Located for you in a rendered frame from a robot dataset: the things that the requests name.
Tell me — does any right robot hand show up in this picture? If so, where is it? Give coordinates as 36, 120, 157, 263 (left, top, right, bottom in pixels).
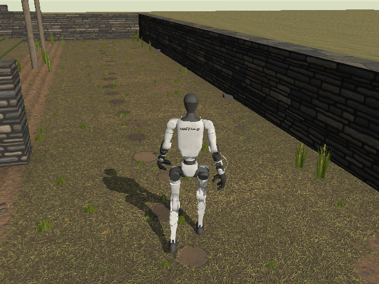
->
213, 173, 226, 190

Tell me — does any left robot forearm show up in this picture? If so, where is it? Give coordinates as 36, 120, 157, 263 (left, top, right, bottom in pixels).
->
158, 141, 168, 162

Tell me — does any robot right upper arm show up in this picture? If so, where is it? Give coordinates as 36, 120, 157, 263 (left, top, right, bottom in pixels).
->
203, 120, 218, 153

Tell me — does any robot left upper arm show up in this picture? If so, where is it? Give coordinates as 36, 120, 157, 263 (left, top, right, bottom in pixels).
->
162, 118, 178, 150

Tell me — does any left robot thigh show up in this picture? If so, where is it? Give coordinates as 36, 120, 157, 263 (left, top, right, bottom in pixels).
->
169, 166, 181, 211

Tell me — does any right robot forearm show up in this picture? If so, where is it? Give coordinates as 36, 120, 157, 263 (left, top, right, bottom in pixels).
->
212, 144, 225, 175

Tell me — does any left robot hand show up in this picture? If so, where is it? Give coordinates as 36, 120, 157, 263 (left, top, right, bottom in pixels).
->
157, 159, 171, 170

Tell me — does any right robot foot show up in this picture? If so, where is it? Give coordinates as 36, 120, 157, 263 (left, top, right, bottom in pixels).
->
196, 221, 204, 235

